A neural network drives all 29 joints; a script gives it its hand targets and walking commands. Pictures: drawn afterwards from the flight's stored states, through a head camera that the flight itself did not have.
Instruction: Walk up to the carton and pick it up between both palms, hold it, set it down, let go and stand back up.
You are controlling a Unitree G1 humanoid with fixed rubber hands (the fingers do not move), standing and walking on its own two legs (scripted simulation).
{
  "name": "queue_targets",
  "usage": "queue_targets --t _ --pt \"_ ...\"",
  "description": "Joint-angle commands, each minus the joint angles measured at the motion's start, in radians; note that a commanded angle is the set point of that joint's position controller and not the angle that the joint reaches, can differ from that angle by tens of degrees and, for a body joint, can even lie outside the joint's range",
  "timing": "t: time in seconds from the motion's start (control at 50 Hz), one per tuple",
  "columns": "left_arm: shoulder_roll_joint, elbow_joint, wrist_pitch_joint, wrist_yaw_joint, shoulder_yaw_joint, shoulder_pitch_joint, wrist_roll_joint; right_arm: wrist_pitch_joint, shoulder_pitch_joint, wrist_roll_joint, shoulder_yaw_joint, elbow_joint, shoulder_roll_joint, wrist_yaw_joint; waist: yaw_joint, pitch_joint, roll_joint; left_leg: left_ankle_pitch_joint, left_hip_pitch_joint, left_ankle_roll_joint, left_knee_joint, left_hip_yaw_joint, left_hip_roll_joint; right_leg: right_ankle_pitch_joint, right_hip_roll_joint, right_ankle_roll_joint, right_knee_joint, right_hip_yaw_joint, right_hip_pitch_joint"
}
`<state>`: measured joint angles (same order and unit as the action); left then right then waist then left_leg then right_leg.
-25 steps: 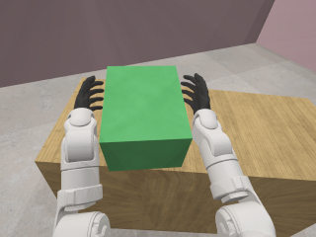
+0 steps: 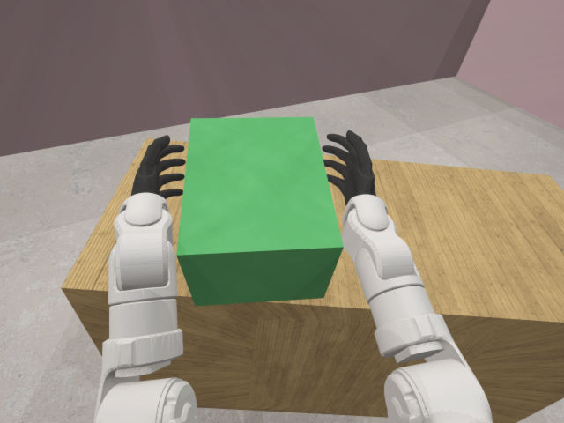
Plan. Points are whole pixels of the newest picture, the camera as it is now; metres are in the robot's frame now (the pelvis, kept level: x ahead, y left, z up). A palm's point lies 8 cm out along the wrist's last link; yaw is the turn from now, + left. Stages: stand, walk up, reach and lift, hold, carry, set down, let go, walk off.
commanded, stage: hold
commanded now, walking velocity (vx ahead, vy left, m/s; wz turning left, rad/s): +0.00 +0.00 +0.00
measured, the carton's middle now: (256, 207) +0.38 +0.01 +0.13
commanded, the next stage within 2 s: set down in 0.10 s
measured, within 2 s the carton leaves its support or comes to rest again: neither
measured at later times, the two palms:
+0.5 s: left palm (153, 199) +0.36 +0.15 +0.16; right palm (356, 182) +0.36 -0.12 +0.20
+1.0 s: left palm (188, 211) +0.39 +0.11 +0.11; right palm (368, 200) +0.38 -0.15 +0.15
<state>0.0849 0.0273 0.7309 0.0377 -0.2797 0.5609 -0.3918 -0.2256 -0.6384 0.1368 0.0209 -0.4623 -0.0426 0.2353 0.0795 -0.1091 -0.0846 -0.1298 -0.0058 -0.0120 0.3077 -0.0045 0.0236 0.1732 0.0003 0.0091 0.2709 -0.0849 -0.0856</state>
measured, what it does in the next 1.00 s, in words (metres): stands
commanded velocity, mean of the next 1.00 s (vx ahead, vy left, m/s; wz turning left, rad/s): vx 0.00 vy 0.00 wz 0.00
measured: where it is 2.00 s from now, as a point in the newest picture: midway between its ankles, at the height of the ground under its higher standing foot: outside the picture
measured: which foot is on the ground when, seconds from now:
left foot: down 0.00-1.00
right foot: down 0.00-1.00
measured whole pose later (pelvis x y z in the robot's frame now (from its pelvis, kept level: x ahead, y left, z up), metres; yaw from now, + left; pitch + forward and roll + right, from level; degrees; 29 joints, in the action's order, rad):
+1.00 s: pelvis +0.02 -0.01 +0.00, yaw -1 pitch -8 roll +0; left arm 0.16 0.31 0.40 -0.01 -0.35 0.54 -0.43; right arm 0.20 -0.61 -0.01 0.11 -0.69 -0.06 0.17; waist 0.07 -0.13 -0.07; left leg -0.13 -0.02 -0.02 0.26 -0.02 0.04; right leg 0.18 -0.01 0.02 0.25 -0.07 -0.08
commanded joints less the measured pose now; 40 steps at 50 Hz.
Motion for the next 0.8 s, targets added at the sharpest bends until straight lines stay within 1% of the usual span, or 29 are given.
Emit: queue_targets --t 0.0,0.08,0.1,0.12,0.2,0.26,0.36,0.4,0.46,0.5,0.52,0.56,0.62,0.66,0.68,0.72,0.78 --pt "0.473 -0.12 -0.08 0.131 0.474 0.61 0.155 0.061 -0.651 0.043 -0.379 0.234 -0.494 -0.098 0.011 0.419 0.095 0.194 -0.16 0.0 0.003 -0.046 -0.048 -0.188 -0.041 -0.054 -0.019 -0.034 -0.007" --pt "0.471 -0.118 -0.08 0.131 0.472 0.61 0.153 0.06 -0.649 0.041 -0.377 0.229 -0.493 -0.098 0.011 0.415 0.096 0.188 -0.158 0.001 0.001 -0.046 -0.048 -0.182 -0.04 -0.054 -0.02 -0.033 -0.006" --pt "0.468 -0.091 -0.076 0.138 0.494 0.641 0.16 0.062 -0.684 0.049 -0.377 0.237 -0.5 -0.098 0.024 0.417 0.106 0.177 -0.165 0.001 0.007 -0.047 -0.05 -0.209 -0.033 -0.059 -0.017 -0.032 -0.012" --pt "0.474 -0.089 -0.079 0.142 0.498 0.637 0.163 0.062 -0.683 0.052 -0.38 0.245 -0.505 -0.097 0.026 0.425 0.103 0.181 -0.167 0.0 0.009 -0.045 -0.051 -0.235 -0.033 -0.063 -0.013 -0.031 -0.022" --pt "0.488 -0.089 -0.119 0.145 0.492 0.641 0.161 0.098 -0.695 0.036 -0.375 0.263 -0.506 -0.101 0.018 0.462 0.105 0.203 -0.18 -0.005 0.014 -0.044 -0.053 -0.271 -0.034 -0.066 -0.005 -0.038 -0.029" --pt "0.488 -0.037 -0.156 0.151 0.456 0.618 0.138 0.147 -0.689 -0.011 -0.338 0.228 -0.487 -0.12 0.001 0.438 0.098 0.164 -0.177 -0.001 -0.006 -0.05 -0.046 -0.215 -0.031 -0.058 -0.016 -0.049 -0.012" --pt "0.463 0.099 -0.224 0.172 0.348 0.54 0.072 0.257 -0.626 -0.138 -0.208 0.099 -0.429 -0.167 -0.036 0.299 0.078 -0.018 -0.109 0.026 -0.081 -0.081 -0.028 -0.013 -0.018 -0.036 -0.049 -0.067 0.03" --pt "0.457 0.133 -0.252 0.177 0.315 0.53 0.053 0.296 -0.589 -0.185 -0.159 0.043 -0.417 -0.182 -0.038 0.259 0.07 -0.07 -0.086 0.034 -0.103 -0.093 -0.022 0.033 -0.012 -0.032 -0.055 -0.071 0.032" --pt "0.461 0.137 -0.301 0.176 0.302 0.547 0.04 0.343 -0.523 -0.24 -0.105 -0.043 -0.413 -0.198 -0.024 0.241 0.066 -0.067 -0.09 0.032 -0.114 -0.107 -0.017 0.033 -0.009 -0.034 -0.054 -0.076 0.025" --pt "0.476 0.109 -0.348 0.164 0.328 0.592 0.049 0.374 -0.487 -0.265 -0.086 -0.093 -0.424 -0.204 -0.007 0.271 0.075 -0.019 -0.116 0.019 -0.107 -0.108 -0.014 -0.01 -0.009 -0.037 -0.046 -0.078 0.024" --pt "0.487 0.092 -0.376 0.154 0.352 0.62 0.059 0.393 -0.478 -0.274 -0.082 -0.11 -0.433 -0.207 0.002 0.303 0.084 0.027 -0.14 0.008 -0.097 -0.107 -0.012 -0.047 -0.01 -0.038 -0.04 -0.079 0.023" --pt "0.516 0.059 -0.437 0.126 0.414 0.674 0.082 0.435 -0.484 -0.281 -0.094 -0.119 -0.453 -0.211 0.014 0.398 0.108 0.16 -0.203 -0.018 -0.059 -0.098 -0.01 -0.153 -0.017 -0.039 -0.024 -0.082 0.017" --pt "0.561 0.039 -0.508 0.077 0.508 0.712 0.11 0.487 -0.529 -0.26 -0.149 -0.092 -0.475 -0.207 0.016 0.552 0.139 0.395 -0.297 -0.053 0.019 -0.076 -0.009 -0.34 -0.032 -0.039 0.0 -0.08 -0.004" --pt "0.575 0.034 -0.53 0.053 0.541 0.702 0.117 0.503 -0.542 -0.236 -0.193 -0.076 -0.481 -0.199 0.011 0.612 0.144 0.503 -0.318 -0.063 0.058 -0.064 -0.011 -0.44 -0.039 -0.04 0.012 -0.073 -0.027" --pt "0.575 0.036 -0.532 0.046 0.543 0.689 0.116 0.504 -0.542 -0.224 -0.212 -0.071 -0.48 -0.195 0.005 0.624 0.139 0.525 -0.309 -0.061 0.067 -0.061 -0.014 -0.475 -0.039 -0.042 0.016 -0.068 -0.041" --pt "0.561 0.047 -0.525 0.042 0.524 0.654 0.109 0.496 -0.527 -0.207 -0.242 -0.076 -0.478 -0.187 -0.007 0.612 0.115 0.509 -0.259 -0.047 0.065 -0.06 -0.021 -0.527 -0.035 -0.05 0.025 -0.054 -0.08" --pt "0.525 0.083 -0.49 0.061 0.454 0.58 0.086 0.468 -0.5 -0.189 -0.273 -0.088 -0.474 -0.175 -0.03 0.538 0.058 0.395 -0.142 -0.01 0.025 -0.067 -0.033 -0.585 -0.018 -0.072 0.038 -0.03 -0.164"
